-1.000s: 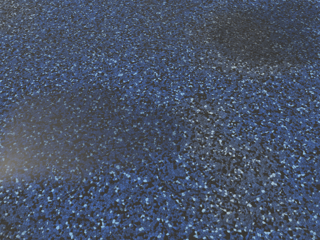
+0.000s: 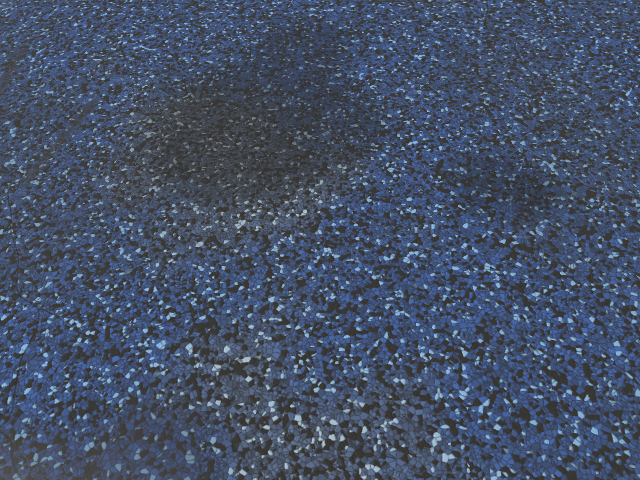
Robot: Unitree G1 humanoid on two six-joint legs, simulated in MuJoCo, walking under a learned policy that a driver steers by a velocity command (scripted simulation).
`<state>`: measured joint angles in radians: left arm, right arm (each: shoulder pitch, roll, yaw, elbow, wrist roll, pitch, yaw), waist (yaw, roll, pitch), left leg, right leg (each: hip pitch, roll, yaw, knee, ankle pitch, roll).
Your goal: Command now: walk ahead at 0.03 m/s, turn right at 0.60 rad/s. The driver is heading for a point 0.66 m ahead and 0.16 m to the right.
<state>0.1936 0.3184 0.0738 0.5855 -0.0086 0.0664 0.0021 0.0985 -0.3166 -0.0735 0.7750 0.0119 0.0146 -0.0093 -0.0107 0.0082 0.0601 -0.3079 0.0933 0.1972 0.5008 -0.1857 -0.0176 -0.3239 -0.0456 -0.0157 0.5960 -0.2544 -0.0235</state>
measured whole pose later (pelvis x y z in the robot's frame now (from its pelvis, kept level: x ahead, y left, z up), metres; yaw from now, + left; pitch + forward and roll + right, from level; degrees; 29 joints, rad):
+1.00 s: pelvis +0.31 -0.12 +0.00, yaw -18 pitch +2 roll +0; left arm 0.17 0.27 0.04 0.63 0.00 -0.07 -0.03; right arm 0.34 -0.31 -0.04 0.85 0.02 -0.08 0.01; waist -0.04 0.02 0.04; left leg -0.36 0.06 -0.03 1.16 -0.38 0.02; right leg -0.37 0.03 -0.04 0.50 -0.17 -0.05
